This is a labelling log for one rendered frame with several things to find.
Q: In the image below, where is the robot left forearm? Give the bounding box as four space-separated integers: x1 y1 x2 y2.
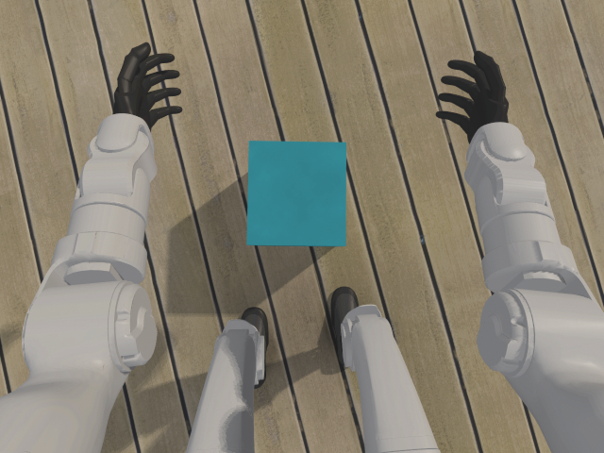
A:
22 113 158 370

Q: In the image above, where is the left robot foot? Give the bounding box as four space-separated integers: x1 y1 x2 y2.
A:
242 307 269 389

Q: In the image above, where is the robot right forearm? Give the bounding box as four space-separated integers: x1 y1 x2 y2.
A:
464 122 604 314

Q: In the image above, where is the right robot hand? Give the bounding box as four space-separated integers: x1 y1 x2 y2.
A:
436 51 509 144

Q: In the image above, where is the left robot upper arm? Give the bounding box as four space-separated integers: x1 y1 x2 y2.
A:
0 280 157 453

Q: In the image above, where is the left robot shin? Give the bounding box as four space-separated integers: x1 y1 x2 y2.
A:
213 319 257 353

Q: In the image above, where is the right robot upper arm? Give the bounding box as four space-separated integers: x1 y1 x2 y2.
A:
477 288 604 453

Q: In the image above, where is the carton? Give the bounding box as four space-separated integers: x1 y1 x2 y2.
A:
246 141 346 246

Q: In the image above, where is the left robot hand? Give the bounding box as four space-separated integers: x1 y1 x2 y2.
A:
112 42 182 132

